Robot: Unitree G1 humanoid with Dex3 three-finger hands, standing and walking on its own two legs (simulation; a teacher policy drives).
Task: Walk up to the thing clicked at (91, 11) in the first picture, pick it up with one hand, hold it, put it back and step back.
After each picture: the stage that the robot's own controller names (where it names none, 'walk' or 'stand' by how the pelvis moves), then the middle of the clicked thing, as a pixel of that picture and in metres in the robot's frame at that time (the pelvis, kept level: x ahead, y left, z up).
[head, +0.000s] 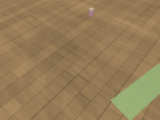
stand; (91, 12) +2.16 -0.17 -0.72
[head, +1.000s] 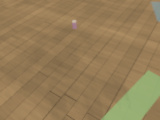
walk; (74, 24) +2.01 +0.18 -0.70
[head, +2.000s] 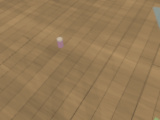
walk; (60, 42) +1.39 +0.30 -0.72
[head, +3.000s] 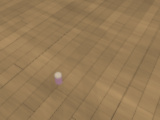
walk; (58, 78) +0.89 +0.23 -0.71
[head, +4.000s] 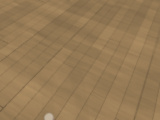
walk; out of the picture +0.51 +0.19 -0.70
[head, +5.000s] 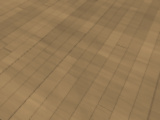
stand; out of the picture +0.38 +0.19 -0.72
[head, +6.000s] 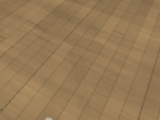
stand; out of the picture +0.40 +0.20 -0.71
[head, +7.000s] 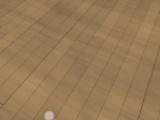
walk; (50, 118) +0.42 +0.22 -0.68
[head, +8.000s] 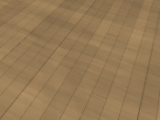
stand; out of the picture +0.40 +0.22 -0.69
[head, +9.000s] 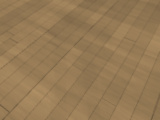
stand; out of the picture +0.38 +0.21 -0.70
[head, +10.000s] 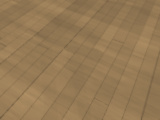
stand; out of the picture +0.40 +0.19 -0.70
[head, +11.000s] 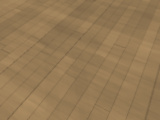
stand; out of the picture +0.38 +0.22 -0.73
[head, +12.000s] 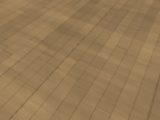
stand; out of the picture +0.38 +0.21 -0.73
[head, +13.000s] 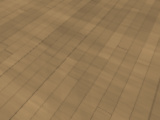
go down; out of the picture +0.37 +0.20 -0.73
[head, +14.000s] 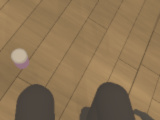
go down; (20, 59) +0.47 +0.22 -0.35
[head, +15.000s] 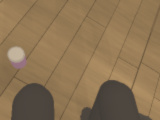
approach; (17, 58) +0.47 +0.23 -0.30
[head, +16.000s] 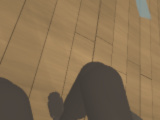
close in; out of the picture +0.46 +0.27 -0.23
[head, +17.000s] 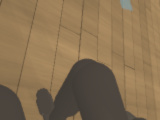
close; out of the picture +0.45 +0.29 -0.23
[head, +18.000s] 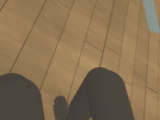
lift; out of the picture +0.42 +0.27 -0.18
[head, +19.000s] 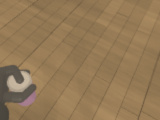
lift; (23, 89) +0.34 +0.19 -0.01
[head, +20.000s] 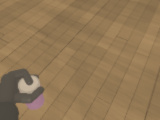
hold; (32, 93) +0.34 +0.17 +0.00
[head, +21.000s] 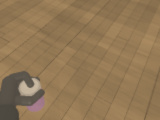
hold; (32, 95) +0.33 +0.17 -0.01
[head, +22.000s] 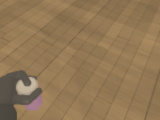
crouch; (30, 94) +0.33 +0.18 -0.01
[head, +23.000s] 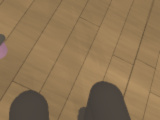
crouch; out of the picture +0.48 +0.23 -0.10
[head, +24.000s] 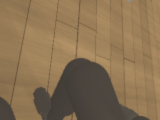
lower; out of the picture +0.46 +0.30 -0.24
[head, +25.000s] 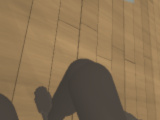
lower; out of the picture +0.46 +0.30 -0.24
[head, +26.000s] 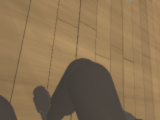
lower; out of the picture +0.46 +0.30 -0.24
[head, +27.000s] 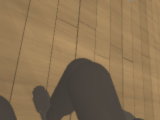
lower; out of the picture +0.46 +0.30 -0.24
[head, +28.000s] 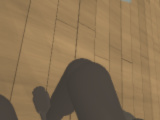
open; out of the picture +0.46 +0.30 -0.24
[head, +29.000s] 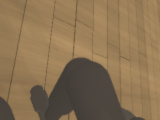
withdraw; out of the picture +0.46 +0.30 -0.24
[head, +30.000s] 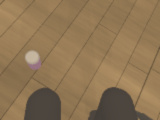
walk; (33, 60) +0.49 +0.22 -0.37
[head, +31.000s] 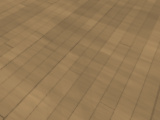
stand; out of the picture +0.41 +0.18 -0.66
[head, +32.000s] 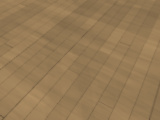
stand; out of the picture +0.42 +0.20 -0.67
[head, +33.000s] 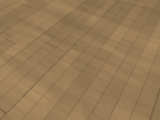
stand; out of the picture +0.41 +0.19 -0.67
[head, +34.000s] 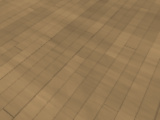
stand; out of the picture +0.42 +0.19 -0.73
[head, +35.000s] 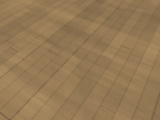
stand; out of the picture +0.41 +0.20 -0.73
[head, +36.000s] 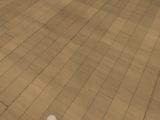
walk; out of the picture +0.42 +0.20 -0.72
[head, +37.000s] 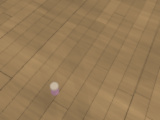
walk; (54, 88) +0.63 +0.17 -0.69
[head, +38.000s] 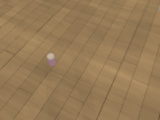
walk; (51, 59) +0.95 +0.29 -0.69
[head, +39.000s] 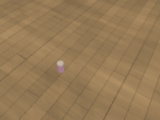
stand; (60, 66) +1.02 +0.19 -0.71
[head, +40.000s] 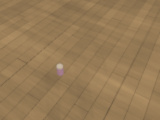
stand; (60, 69) +1.04 +0.19 -0.72
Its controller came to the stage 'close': yes
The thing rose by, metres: 0.70
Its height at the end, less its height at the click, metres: +0.00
